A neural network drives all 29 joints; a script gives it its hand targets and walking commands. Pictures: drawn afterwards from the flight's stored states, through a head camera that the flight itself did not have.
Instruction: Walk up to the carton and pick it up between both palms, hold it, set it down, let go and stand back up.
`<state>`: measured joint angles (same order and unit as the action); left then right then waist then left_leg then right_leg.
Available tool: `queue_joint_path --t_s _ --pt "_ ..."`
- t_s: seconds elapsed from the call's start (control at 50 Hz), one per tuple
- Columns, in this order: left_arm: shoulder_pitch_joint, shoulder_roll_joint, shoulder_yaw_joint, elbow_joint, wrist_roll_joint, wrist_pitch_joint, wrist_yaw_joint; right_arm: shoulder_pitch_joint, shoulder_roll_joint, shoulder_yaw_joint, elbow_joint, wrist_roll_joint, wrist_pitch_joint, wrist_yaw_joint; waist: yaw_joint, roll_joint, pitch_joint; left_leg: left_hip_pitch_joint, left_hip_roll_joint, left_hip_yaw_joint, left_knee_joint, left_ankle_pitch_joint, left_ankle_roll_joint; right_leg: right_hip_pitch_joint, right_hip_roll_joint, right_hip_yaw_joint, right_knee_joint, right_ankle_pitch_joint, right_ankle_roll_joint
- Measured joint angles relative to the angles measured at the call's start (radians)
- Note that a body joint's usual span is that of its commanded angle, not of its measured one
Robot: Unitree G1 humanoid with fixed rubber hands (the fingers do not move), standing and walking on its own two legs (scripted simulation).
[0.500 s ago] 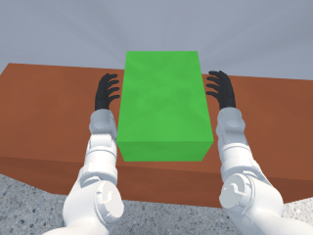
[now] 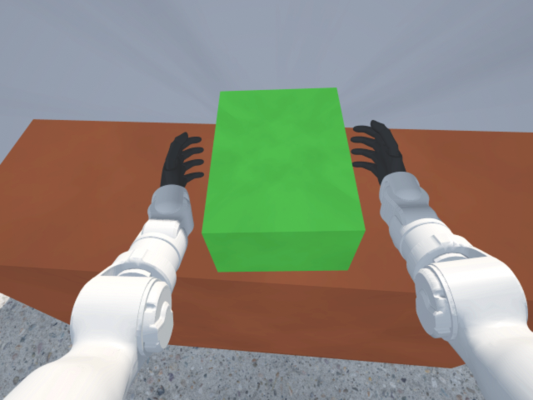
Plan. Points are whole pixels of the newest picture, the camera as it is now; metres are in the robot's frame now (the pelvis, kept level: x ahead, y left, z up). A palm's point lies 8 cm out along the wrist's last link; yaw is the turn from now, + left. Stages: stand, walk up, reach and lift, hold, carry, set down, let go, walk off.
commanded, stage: set down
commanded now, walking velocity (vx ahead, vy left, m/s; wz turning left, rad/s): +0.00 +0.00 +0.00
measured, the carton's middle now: (280, 175) +0.50 +0.03 +0.00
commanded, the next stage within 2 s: none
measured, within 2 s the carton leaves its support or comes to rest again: neither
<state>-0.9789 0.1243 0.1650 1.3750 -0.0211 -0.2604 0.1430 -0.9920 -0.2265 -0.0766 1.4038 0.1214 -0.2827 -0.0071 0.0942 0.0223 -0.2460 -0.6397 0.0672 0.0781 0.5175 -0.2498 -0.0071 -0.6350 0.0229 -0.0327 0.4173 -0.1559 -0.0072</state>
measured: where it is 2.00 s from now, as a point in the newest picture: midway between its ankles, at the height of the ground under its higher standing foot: outside the picture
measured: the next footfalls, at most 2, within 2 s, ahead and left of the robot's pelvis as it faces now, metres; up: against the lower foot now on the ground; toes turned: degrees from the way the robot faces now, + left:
none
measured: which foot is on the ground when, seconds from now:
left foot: down 0.00-1.00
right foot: down 0.00-1.00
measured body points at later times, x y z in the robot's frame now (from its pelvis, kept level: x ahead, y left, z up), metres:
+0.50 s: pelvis -0.03 -0.03 -0.01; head +0.07 -0.01 +0.42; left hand +0.45 +0.22 +0.11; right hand +0.49 -0.20 +0.12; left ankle -0.03 +0.11 -0.73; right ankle +0.00 -0.12 -0.73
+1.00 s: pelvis -0.02 -0.02 +0.01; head +0.04 -0.01 +0.45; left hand +0.44 +0.23 +0.16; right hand +0.49 -0.21 +0.18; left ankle -0.03 +0.11 -0.73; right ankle +0.00 -0.12 -0.73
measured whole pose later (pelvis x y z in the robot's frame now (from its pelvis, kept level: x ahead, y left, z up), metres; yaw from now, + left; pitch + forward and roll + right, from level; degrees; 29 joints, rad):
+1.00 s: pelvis -0.02 -0.02 +0.01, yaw +2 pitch +16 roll -1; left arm -1.09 0.34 -0.03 1.18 -0.24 0.05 0.04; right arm -1.18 -0.48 0.26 1.36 0.57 -0.02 0.04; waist 0.07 -0.02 -0.18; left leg -0.52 0.07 0.05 0.42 -0.18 -0.04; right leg -0.52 0.03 -0.07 0.37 -0.13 -0.04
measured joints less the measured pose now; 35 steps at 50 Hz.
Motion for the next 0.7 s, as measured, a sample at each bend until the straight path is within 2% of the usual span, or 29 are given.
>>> queue_joint_path --t_s 0.1,0.14,0.2,0.3,0.38,0.46,0.58,0.7 --pt "-0.085 0.053 -0.096 0.126 -0.129 -0.033 -0.016 -0.072 -0.050 0.077 0.070 0.095 0.006 -0.002 0.007 0.003 -0.029 -0.088 0.000 -0.017 0.051 0.002 -0.002 -0.084 -0.003 -0.016 0.055 -0.007 -0.003" --pt "-0.106 0.075 -0.136 0.148 -0.177 -0.050 -0.024 -0.094 -0.070 0.098 0.083 0.123 0.002 0.002 0.003 -0.002 -0.039 -0.120 0.001 -0.025 0.066 0.005 -0.005 -0.115 -0.003 -0.023 0.072 -0.007 -0.007" --pt "-0.173 0.125 -0.212 0.220 -0.252 -0.043 -0.041 -0.163 -0.107 0.139 0.168 0.174 0.028 0.025 -0.013 -0.031 0.004 -0.120 -0.001 -0.026 0.067 0.016 -0.011 -0.125 -0.005 -0.025 0.097 -0.009 -0.018" --pt "-0.225 0.171 -0.338 0.177 -0.367 -0.031 -0.039 -0.190 -0.176 0.180 0.117 0.267 0.052 0.065 -0.037 -0.068 -0.035 -0.206 0.002 -0.042 0.081 0.035 -0.025 -0.213 -0.004 -0.040 0.125 -0.005 -0.032" --pt "-0.263 0.182 -0.350 0.154 -0.361 0.005 -0.055 -0.241 -0.194 0.248 0.127 0.339 0.080 0.084 -0.046 -0.075 -0.036 -0.221 0.004 -0.044 0.082 0.040 -0.028 -0.234 -0.002 -0.042 0.139 -0.007 -0.038" --pt "-0.270 0.179 -0.328 0.123 -0.342 0.038 -0.072 -0.244 -0.202 0.287 0.092 0.384 0.103 0.079 -0.039 -0.078 -0.030 -0.202 0.000 -0.039 0.055 0.052 -0.027 -0.226 -0.005 -0.038 0.133 -0.005 -0.038" --pt "-0.256 0.206 -0.291 0.065 -0.330 0.089 -0.082 -0.232 -0.196 0.286 0.021 0.385 0.144 0.054 -0.026 -0.068 -0.025 -0.157 -0.006 -0.038 0.008 0.067 -0.029 -0.189 -0.008 -0.037 0.106 -0.002 -0.040" --pt "-0.255 0.233 -0.270 0.019 -0.322 0.145 -0.094 -0.242 -0.197 0.274 -0.001 0.378 0.181 0.030 -0.025 -0.056 -0.027 -0.104 -0.003 -0.048 -0.020 0.067 -0.034 -0.126 -0.004 -0.047 0.063 0.002 -0.040"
